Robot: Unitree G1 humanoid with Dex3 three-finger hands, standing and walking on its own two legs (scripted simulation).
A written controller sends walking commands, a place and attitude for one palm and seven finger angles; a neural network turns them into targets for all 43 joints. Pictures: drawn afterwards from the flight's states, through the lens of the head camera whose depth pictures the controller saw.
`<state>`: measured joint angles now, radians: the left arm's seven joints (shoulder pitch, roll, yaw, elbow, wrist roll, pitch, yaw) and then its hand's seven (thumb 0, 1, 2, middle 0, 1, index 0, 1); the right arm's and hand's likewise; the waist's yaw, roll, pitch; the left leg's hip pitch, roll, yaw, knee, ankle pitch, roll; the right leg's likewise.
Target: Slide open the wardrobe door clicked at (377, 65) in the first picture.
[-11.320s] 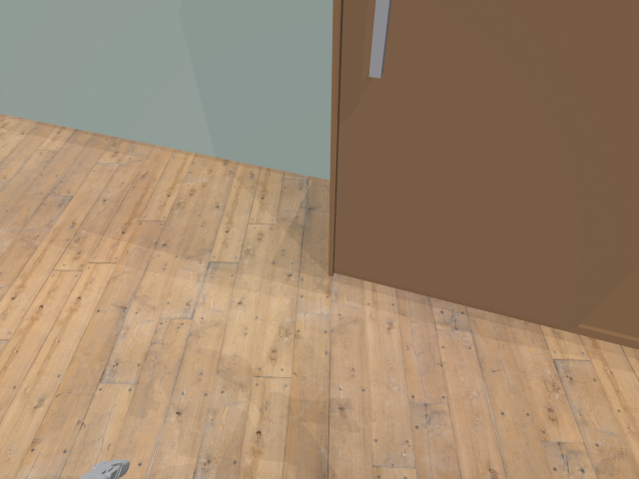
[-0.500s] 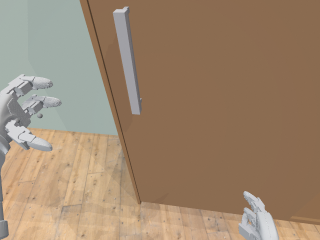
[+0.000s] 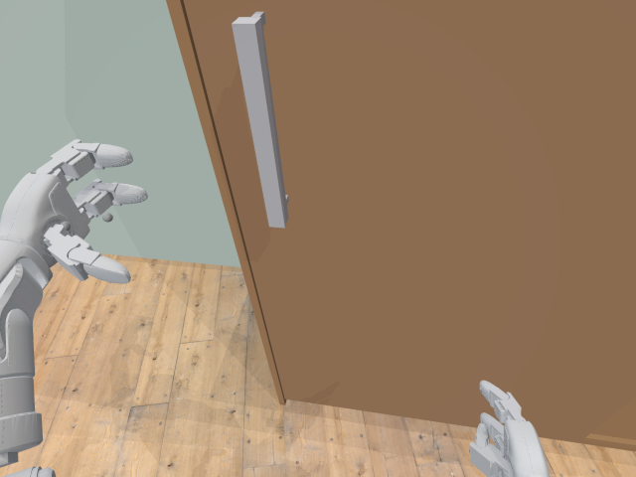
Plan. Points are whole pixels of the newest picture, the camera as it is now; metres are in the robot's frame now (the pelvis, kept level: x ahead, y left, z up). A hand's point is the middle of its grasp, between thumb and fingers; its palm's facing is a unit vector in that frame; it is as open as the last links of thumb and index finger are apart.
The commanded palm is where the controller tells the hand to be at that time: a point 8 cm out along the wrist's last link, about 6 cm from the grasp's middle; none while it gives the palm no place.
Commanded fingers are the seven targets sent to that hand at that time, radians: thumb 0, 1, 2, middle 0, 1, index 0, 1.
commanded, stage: move the hooked fingers beside the handle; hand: left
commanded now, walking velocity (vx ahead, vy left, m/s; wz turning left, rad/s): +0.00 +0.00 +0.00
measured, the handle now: (270, 133) +0.48 +0.12 +0.22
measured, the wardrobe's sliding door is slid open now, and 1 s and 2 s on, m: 0.00 0.00 0.00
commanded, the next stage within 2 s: none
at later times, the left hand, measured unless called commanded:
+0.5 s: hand (147, 194) +0.34 +0.23 +0.22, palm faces +0.01 -1.00 -0.07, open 14.0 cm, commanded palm +0.31 +0.27 +0.23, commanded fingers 0.00 -0.50 0.30 -0.30 -1.20 -0.30 -1.20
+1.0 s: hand (189, 171) +0.39 +0.20 +0.22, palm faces -0.02 -1.00 -0.04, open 14.0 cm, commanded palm +0.37 +0.25 +0.22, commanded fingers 0.00 -0.50 0.30 -0.30 -1.20 -0.30 -1.20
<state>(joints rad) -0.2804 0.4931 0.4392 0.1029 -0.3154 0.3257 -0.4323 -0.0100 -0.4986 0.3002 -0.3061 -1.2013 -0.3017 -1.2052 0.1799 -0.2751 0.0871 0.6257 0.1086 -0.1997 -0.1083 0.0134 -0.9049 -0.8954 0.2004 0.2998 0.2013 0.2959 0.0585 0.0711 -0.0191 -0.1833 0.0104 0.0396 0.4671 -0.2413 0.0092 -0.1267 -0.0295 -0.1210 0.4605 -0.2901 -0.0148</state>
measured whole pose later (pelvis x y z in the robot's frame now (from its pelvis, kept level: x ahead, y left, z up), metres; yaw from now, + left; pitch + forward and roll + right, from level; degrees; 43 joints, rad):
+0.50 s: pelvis +0.00 +0.00 +0.00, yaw -1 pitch -2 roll +0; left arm -0.40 0.45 0.38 0.20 -0.28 0.32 -0.35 -0.01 -0.50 0.30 -0.31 -1.20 -0.30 -1.20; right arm 0.20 -0.27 0.07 0.63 0.11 -0.16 -0.11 0.01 -0.91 -0.90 0.20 0.30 0.20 0.30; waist 0.03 0.06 -0.02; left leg -0.19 0.01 0.05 0.46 -0.24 0.01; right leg -0.14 -0.03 -0.11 0.46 -0.29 -0.02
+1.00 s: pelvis +0.00 +0.00 +0.00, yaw -2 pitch -1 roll +0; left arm -0.59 0.44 0.32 0.46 -0.24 0.26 -0.29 -0.01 -0.50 0.30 -0.30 -1.20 -0.30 -1.20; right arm 0.23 -0.28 0.06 0.65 0.10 -0.12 -0.11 0.01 -0.91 -0.90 0.20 0.30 0.20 0.30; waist -0.01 0.05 -0.02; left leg -0.20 0.02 0.06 0.45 -0.23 0.01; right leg -0.16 -0.02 -0.10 0.45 -0.27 -0.02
